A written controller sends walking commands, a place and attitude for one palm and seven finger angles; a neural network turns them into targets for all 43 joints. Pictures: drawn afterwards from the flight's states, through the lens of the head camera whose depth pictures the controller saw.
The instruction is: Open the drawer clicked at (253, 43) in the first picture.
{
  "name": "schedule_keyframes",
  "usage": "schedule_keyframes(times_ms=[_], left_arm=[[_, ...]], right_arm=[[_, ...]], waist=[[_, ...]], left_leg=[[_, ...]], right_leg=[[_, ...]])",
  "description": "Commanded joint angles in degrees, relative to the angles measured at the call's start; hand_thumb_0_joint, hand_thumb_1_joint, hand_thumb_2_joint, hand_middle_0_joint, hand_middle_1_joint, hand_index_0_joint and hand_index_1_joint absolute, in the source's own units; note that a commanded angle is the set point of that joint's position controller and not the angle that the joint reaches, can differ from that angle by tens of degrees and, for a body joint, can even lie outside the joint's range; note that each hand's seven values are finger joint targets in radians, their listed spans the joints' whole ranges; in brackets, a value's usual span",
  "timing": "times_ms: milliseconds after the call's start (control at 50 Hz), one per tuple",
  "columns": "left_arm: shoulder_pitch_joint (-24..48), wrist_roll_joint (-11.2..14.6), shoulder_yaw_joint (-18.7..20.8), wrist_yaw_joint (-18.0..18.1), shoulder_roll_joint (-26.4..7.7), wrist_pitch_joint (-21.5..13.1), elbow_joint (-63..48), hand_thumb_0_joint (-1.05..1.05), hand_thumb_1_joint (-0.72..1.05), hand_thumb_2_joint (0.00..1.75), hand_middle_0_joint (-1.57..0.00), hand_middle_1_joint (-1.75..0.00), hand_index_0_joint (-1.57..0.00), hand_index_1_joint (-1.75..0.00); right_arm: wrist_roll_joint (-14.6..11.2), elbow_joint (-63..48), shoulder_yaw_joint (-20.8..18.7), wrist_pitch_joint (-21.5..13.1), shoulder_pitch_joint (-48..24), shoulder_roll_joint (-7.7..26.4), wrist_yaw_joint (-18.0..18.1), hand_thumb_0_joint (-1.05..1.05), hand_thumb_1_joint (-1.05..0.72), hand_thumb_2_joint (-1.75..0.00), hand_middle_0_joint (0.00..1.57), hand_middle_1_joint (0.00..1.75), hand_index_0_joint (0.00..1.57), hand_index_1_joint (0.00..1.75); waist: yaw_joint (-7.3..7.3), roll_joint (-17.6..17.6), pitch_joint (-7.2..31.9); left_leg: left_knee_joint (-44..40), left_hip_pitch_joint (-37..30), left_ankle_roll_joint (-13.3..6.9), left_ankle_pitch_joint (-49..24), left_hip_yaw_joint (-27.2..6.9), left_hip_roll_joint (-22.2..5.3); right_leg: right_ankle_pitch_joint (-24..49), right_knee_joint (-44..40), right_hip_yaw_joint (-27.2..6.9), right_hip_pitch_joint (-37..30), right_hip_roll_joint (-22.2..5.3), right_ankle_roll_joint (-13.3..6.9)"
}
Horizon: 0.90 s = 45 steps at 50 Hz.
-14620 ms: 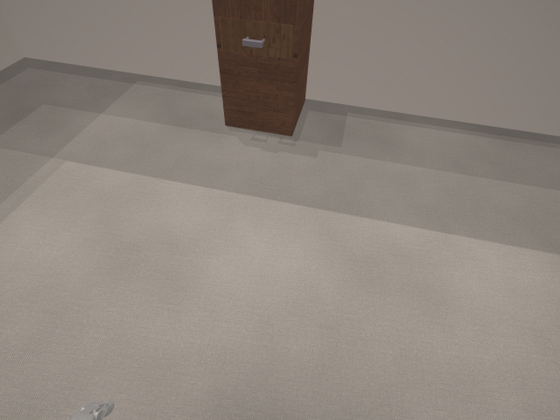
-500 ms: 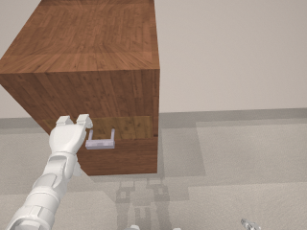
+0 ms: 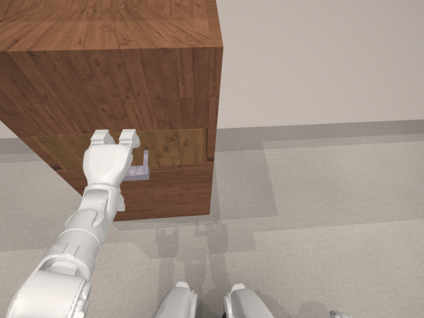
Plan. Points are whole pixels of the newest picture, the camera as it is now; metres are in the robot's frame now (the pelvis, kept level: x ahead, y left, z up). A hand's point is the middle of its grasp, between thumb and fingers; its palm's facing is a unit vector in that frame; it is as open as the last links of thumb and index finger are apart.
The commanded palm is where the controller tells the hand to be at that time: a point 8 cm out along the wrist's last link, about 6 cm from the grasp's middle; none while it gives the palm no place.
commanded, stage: move the hooked fingers above the handle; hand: left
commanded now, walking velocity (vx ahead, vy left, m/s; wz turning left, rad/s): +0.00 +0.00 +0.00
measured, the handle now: (128, 164) +0.47 +0.21 -0.11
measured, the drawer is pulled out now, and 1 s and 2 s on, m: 0.00 0.00 0.00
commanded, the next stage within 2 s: none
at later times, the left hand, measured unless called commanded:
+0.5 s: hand (118, 175) +0.41 +0.20 -0.05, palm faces +0.01 -0.05 -1.00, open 13.8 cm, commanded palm +0.39 +0.20 +0.01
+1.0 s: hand (120, 172) +0.42 +0.20 -0.06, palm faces -0.05 -0.07 -1.00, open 13.8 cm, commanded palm +0.40 +0.21 +0.01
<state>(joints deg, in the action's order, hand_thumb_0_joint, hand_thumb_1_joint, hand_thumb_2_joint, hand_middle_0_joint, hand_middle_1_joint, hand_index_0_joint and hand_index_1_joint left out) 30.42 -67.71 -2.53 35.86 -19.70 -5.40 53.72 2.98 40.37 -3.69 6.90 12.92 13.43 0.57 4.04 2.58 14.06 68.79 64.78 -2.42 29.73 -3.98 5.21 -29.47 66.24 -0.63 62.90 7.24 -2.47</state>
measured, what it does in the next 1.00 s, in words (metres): stands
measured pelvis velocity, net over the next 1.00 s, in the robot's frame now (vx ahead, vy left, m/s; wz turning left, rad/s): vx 0.01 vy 0.00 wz -0.01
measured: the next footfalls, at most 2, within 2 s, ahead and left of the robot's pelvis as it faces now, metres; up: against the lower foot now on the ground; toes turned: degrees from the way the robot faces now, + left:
none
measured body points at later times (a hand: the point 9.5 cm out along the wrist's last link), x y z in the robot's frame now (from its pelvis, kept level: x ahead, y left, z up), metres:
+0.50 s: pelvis -0.01 +0.01 +0.00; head +0.09 +0.02 +0.44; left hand +0.40 +0.20 +0.01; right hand +0.07 -0.26 -0.12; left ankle +0.01 +0.09 -0.64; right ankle +0.01 -0.10 -0.64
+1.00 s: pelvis +0.01 +0.00 +0.00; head +0.12 +0.01 +0.44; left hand +0.42 +0.21 +0.00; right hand +0.08 -0.27 -0.13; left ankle +0.01 +0.09 -0.64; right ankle +0.01 -0.10 -0.64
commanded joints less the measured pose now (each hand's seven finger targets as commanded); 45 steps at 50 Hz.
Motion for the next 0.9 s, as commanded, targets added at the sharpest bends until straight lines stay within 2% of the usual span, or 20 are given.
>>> schedule_keyframes(times_ms=[0,80,100,160,180,220,240,320,380,400,480,520,560,640,740,760,780,800,820,880], left_arm=[[20.53,1.39,6.21,5.65,-12.14,6.36,-2.31,0.0,-0.5,0.3,-0.3,-1.2,-0.3,-1.2],[17.81,2.87,7.36,3.2,-14.27,10.09,-5.13,0.0,-0.5,0.3,-0.3,-1.2,-0.3,-1.2],[19.07,3.4,5.45,2.02,-12.9,10.3,-6.87,0.0,-0.5,0.3,-0.3,-1.2,-0.3,-1.2],[17.66,4.42,4.47,-0.05,-11.94,9.98,-8.36,0.0,-0.5,0.3,-0.3,-1.2,-0.3,-1.2],[16.78,4.87,2.84,-0.58,-9.78,9.43,-8.44,0.0,-0.5,0.3,-0.3,-1.2,-0.3,-1.2],[17.52,4.88,1.86,-1.3,-9.41,7.88,-7.24,0.0,-0.5,0.3,-0.3,-1.2,-0.3,-1.2],[18.48,4.23,1.28,-1.38,-9.31,6.8,-7.24,0.0,-0.5,0.3,-0.3,-1.2,-0.3,-1.2],[21.88,2.28,-2.87,0.04,-4.3,3.73,-5.88,0.0,-0.5,0.3,-0.3,-1.2,-0.3,-1.2],[22.92,1.61,-1.29,1.82,-5.14,3.84,-5.69,0.0,-0.5,0.3,-0.3,-1.2,-0.3,-1.2],[23.73,1.86,-1.51,2.41,-4.44,4.38,-4.94,0.0,-0.5,0.3,-0.3,-1.2,-0.3,-1.2],[23.63,1.85,2.32,4.22,-8.14,6.72,-5.02,0.0,-0.5,0.3,-0.3,-1.2,-0.3,-1.2],[23.39,1.77,3.89,4.63,-10.4,8.01,-5.3,0.0,-0.5,0.3,-0.3,-1.2,-0.3,-1.2],[23.73,1.94,3.31,4.42,-9.94,9.09,-5.6,0.0,-0.5,0.3,-0.3,-1.2,-0.3,-1.2],[21.64,3.31,3.34,2.34,-11.76,10.29,-4.23,0.0,-0.5,0.3,-0.3,-1.2,-0.3,-1.2],[20.77,5.01,-0.13,-2.11,-8.95,7.45,-4.41,0.0,-0.5,0.3,-0.3,-1.2,-0.3,-1.2],[21.6,5.22,-1.09,-2.88,-8.01,6.25,-5.31,0.0,-0.5,0.3,-0.3,-1.2,-0.3,-1.2],[21.78,4.85,-2.12,-3.35,-6.95,5.21,-5.13,0.0,-0.5,0.3,-0.3,-1.2,-0.3,-1.2],[21.37,4.92,-2.7,-3.66,-6.16,4.3,-4.81,0.0,-0.5,0.3,-0.3,-1.2,-0.3,-1.2],[22.11,4.6,-2.75,-3.77,-6.35,3.46,-4.91,0.0,-0.5,0.3,-0.3,-1.2,-0.3,-1.2],[23.04,3.37,0.14,-2.8,-9.6,1.17,-7.13,0.0,-0.5,0.3,-0.3,-1.2,-0.3,-1.2]], right_arm=[[0.62,-3.84,-2.34,-0.81,4.7,8.78,-0.92,0.0,-0.9,-0.9,0.2,0.3,0.2,0.3],[-0.06,-5.65,-2.19,0.13,4.71,9.42,-1.18,0.0,-0.9,-0.9,0.2,0.3,0.2,0.3],[-0.34,-5.85,-2.16,0.29,4.8,9.24,-0.98,0.0,-0.9,-0.9,0.2,0.3,0.2,0.3],[-0.81,-5.46,-2.08,0.27,5.31,9.25,-0.13,0.0,-0.9,-0.9,0.2,0.3,0.2,0.3],[-1.05,-5.46,-2.14,0.14,5.39,9.05,0.08,0.0,-0.9,-0.9,0.2,0.3,0.2,0.3],[-1.21,-5.15,-1.79,-0.25,5.32,8.92,0.66,0.0,-0.9,-0.9,0.2,0.3,0.2,0.3],[-1.15,-4.96,-1.73,-0.49,5.37,8.9,0.94,0.0,-0.9,-0.9,0.2,0.3,0.2,0.3],[-0.86,-4.37,-2.07,-1.17,5.31,8.33,0.55,0.0,-0.9,-0.9,0.2,0.3,0.2,0.3],[-0.54,-4.21,-2.62,-1.14,5.61,8.48,-0.27,0.0,-0.9,-0.9,0.2,0.3,0.2,0.3],[-0.4,-4.16,-2.73,-0.99,5.74,8.45,-0.55,0.0,-0.9,-0.9,0.2,0.3,0.2,0.3],[-0.14,-4.52,-2.62,-0.14,5.04,8.74,-1.14,0.0,-0.9,-0.9,0.2,0.3,0.2,0.3],[-0.14,-4.89,-2.28,0.39,4.52,8.86,-0.97,0.0,-0.9,-0.9,0.2,0.3,0.2,0.3],[-0.16,-5.25,-2.01,0.5,3.89,8.64,-0.85,0.0,-0.9,-0.9,0.2,0.3,0.2,0.3],[-0.85,-5.38,-1.58,0.21,4.1,8.7,0.13,0.0,-0.9,-0.9,0.2,0.3,0.2,0.3],[-1.38,-5.33,-1.51,-1.04,4.97,8.37,1.2,0.0,-0.9,-0.9,0.2,0.3,0.2,0.3],[-1.32,-5.38,-1.42,-1.3,5.0,8.29,1.28,0.0,-0.9,-0.9,0.2,0.3,0.2,0.3],[-1.34,-4.99,-1.63,-1.4,5.21,8.16,1.35,0.0,-0.9,-0.9,0.2,0.3,0.2,0.3],[-1.33,-4.97,-1.56,-1.56,5.55,8.02,1.28,0.0,-0.9,-0.9,0.2,0.3,0.2,0.3],[-1.25,-4.72,-1.62,-1.56,5.61,8.04,1.28,0.0,-0.9,-0.9,0.2,0.3,0.2,0.3],[-0.92,-4.6,-1.85,-1.48,6.09,8.17,1.16,0.0,-0.9,-0.9,0.2,0.3,0.2,0.3]], waist=[[0.16,2.25,23.73],[-2.24,3.07,31.62],[-1.28,3.18,32.27],[-0.28,-0.32,28.77],[0.16,-1.13,26.26],[1.09,-3.86,20.67],[1.47,-3.8,18.63],[2.18,1.84,14.47],[1.26,4.52,17.63],[1.63,4.42,18.61],[-0.01,5.3,22.9],[-0.33,4.58,24.03],[-0.02,4.07,25.3],[0.72,-0.32,23.37],[2.25,-2.56,20.57],[2.27,-0.63,20.68],[2.92,-1.15,20.19],[2.6,-0.08,18.51],[3.17,-0.57,18.12],[1.83,1.96,20.85]], left_leg=[[-6.1,-18.74,1.18,-21.49,0.15,-2.93],[-7.73,-24.33,1.31,-25.73,0.73,-3.24],[-8.21,-25.83,1.28,-26.36,0.53,-3.54],[-9.8,-26.27,0.93,-25.18,-0.41,-4.1],[-10.1,-25.78,0.6,-23.67,-0.03,-4.16],[-10.68,-21.79,-0.14,-18.17,0.34,-3.95],[-10.82,-20.92,-0.18,-16.71,0.0,-3.93],[-10.79,-22.69,0.65,-13.68,-1.33,-4.16],[-10.28,-25.92,2.0,-16.49,-2.69,-4.47],[-9.77,-25.98,1.93,-16.74,-2.35,-4.43],[-9.07,-26.71,2.4,-20.51,-1.85,-4.2],[-8.87,-25.7,1.99,-21.46,-0.93,-3.97],[-8.82,-24.98,1.5,-20.97,-0.46,-3.67],[-9.48,-21.04,0.11,-18.13,1.14,-3.19],[-9.13,-19.41,-0.68,-16.6,1.57,-2.97],[-9.04,-20.01,-0.55,-17.23,1.35,-2.89],[-8.54,-20.36,-0.58,-17.27,1.11,-3.05],[-8.31,-19.73,-0.57,-16.6,1.26,-2.9],[-7.91,-19.33,-0.62,-16.17,1.0,-3.03],[-6.81,-19.89,-0.29,-18.95,0.58,-2.99]], right_leg=[[16.43,-5.98,1.04,-6.27,-2.6,-0.54],[21.27,-6.57,0.78,-13.05,-2.45,-0.35],[22.05,-7.26,0.85,-13.8,-2.4,-0.19],[20.8,-9.06,1.03,-14.3,-2.48,0.0],[19.73,-10.03,0.9,-13.85,-2.46,0.15],[16.14,-11.51,0.3,-13.39,-2.66,0.16],[14.65,-11.69,0.09,-12.15,-2.75,-0.02],[8.74,-11.08,1.28,-3.55,-2.78,-1.0],[9.12,-9.01,2.15,-1.05,-2.75,-1.45],[9.21,-8.95,2.31,-0.9,-2.69,-1.35],[11.69,-7.83,2.27,-3.34,-2.48,-1.32],[13.57,-8.01,1.9,-5.95,-2.46,-1.1],[14.67,-8.28,1.57,-8.0,-2.51,-0.83],[16.72,-10.67,-0.02,-13.65,-2.82,-0.03],[17.99,-12.05,-1.22,-14.85,-3.07,0.22],[18.37,-11.68,-1.25,-13.97,-3.11,-0.05],[17.99,-11.55,-1.18,-12.38,-3.07,-0.02],[17.18,-11.61,-1.2,-11.51,-3.03,-0.23],[16.47,-11.47,-1.2,-10.37,-3.04,-0.21],[17.92,-9.31,-1.11,-9.17,-2.9,-0.66]])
